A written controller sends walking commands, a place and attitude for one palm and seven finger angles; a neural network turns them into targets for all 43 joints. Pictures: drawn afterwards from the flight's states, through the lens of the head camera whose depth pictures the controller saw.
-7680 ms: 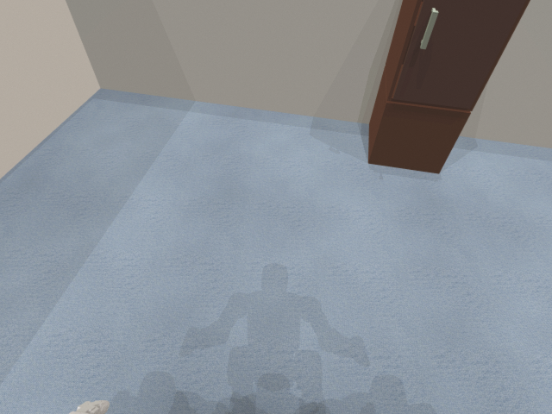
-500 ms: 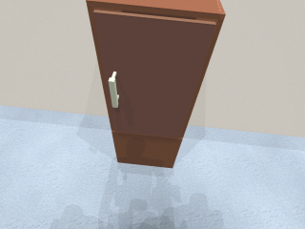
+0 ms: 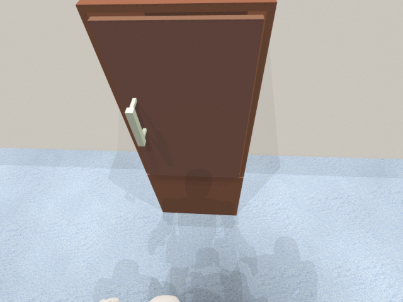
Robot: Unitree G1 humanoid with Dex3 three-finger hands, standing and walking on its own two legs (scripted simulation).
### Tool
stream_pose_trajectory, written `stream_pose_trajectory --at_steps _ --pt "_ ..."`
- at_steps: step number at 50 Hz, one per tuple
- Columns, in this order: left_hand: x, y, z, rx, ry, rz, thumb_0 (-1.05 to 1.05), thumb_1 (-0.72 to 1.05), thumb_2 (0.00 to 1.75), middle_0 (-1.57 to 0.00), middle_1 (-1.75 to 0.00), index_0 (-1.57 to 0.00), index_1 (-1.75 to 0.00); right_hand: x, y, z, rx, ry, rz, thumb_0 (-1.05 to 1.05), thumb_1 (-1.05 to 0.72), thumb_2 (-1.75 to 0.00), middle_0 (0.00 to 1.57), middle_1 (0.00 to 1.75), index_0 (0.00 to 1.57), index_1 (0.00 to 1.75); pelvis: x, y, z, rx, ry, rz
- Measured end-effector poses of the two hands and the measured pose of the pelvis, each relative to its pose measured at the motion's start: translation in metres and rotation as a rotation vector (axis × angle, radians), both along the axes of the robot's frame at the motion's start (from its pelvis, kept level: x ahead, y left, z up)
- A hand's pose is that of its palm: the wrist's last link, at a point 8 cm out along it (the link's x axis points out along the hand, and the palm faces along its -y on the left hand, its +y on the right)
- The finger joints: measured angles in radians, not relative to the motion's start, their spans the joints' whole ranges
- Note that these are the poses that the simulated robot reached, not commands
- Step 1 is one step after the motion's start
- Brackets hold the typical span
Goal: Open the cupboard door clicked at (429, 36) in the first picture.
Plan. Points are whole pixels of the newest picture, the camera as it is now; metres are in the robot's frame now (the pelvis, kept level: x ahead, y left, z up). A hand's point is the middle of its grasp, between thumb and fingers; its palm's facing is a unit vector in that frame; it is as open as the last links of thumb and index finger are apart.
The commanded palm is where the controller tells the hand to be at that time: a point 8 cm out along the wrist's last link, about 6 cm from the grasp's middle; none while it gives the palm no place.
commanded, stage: come to a stop and stand still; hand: left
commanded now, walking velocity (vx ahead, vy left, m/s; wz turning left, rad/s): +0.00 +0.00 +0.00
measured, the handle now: (138, 123) +0.55 +0.21 -0.02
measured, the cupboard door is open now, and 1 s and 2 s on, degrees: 0 0 0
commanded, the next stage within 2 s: look again from close up in 0.76 s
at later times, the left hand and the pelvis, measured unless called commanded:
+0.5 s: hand out of the picture -0.04 +0.20 -0.17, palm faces +0.02 -0.98 -0.21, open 7.4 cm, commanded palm none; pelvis -0.03 +0.03 +0.00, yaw -1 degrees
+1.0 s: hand out of the picture -0.04 +0.20 -0.18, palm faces -0.01 -0.98 -0.20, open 7.3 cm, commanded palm none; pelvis -0.04 +0.03 +0.00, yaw -1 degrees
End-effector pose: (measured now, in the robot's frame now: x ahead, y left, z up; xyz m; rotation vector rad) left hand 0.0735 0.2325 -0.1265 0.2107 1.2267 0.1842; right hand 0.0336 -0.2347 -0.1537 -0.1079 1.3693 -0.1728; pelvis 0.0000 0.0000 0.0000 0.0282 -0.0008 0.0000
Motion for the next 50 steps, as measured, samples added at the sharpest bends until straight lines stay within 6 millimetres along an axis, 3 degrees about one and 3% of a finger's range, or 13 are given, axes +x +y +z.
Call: stream_pose_trajectory --at_steps 6,13,20,25,32,41,45,50 --pt "-0.018 0.021 -0.014 -0.034 -0.007 0.017 0.00 0.91 0.90 -0.20 -0.30 -0.20 -0.30 0.002 0.013 0.008 -0.042 -0.083 0.034 0.00 -0.91 -0.90 0.20 0.30 0.20 0.30 -0.014 0.019 -0.006 -0.026 0.002 -0.003" --pt "-0.054 0.036 -0.016 -0.055 0.062 0.050 0.00 0.91 0.90 -0.20 -0.29 -0.20 -0.30 -0.022 0.037 0.018 -0.046 -0.059 0.047 0.00 -0.92 -0.90 0.20 0.30 0.20 0.30 -0.022 0.029 0.001 -0.015 -0.010 -0.004" --pt "-0.095 0.028 -0.012 -0.041 0.162 0.043 0.00 0.91 0.90 -0.19 -0.29 -0.20 -0.30 -0.037 0.037 0.008 -0.014 -0.034 0.015 0.00 -0.93 -0.90 0.20 0.30 0.20 0.30 -0.026 0.028 0.002 -0.013 -0.014 -0.020" --pt "-0.113 0.017 -0.011 -0.057 0.201 0.039 0.00 0.91 0.90 -0.20 -0.29 -0.20 -0.30 -0.054 0.037 0.008 -0.001 -0.013 0.004 0.00 -0.93 -0.90 0.20 0.30 0.20 0.30 -0.031 0.026 0.004 -0.018 -0.021 -0.022" --pt "-0.119 0.003 -0.014 -0.085 0.195 0.037 0.00 0.91 0.90 -0.20 -0.29 -0.20 -0.30 -0.084 0.042 0.009 0.015 0.049 -0.003 0.00 -0.91 -0.90 0.20 0.30 0.20 0.30 -0.038 0.022 0.006 -0.021 -0.023 -0.023" --pt "-0.122 0.001 -0.015 -0.087 0.193 0.034 0.01 0.92 0.90 -0.20 -0.29 -0.20 -0.30 -0.113 0.050 0.010 0.032 0.106 -0.030 0.00 -0.91 -0.90 0.20 0.30 0.20 0.30 -0.041 0.021 0.006 -0.022 -0.019 -0.024" --pt "-0.122 0.003 -0.016 -0.074 0.181 0.021 0.01 0.92 0.90 -0.20 -0.29 -0.20 -0.30 -0.116 0.053 0.007 0.039 0.109 -0.029 0.00 -0.91 -0.90 0.20 0.30 0.20 0.30 -0.043 0.023 0.003 -0.033 -0.013 -0.023" --pt "-0.117 0.013 -0.018 -0.064 0.156 0.003 0.01 0.92 0.90 -0.20 -0.30 -0.20 -0.30 -0.105 0.057 0.001 0.040 0.039 -0.015 0.00 -0.91 -0.90 0.20 0.30 0.20 0.30 -0.043 0.031 -0.002 -0.034 -0.014 -0.014"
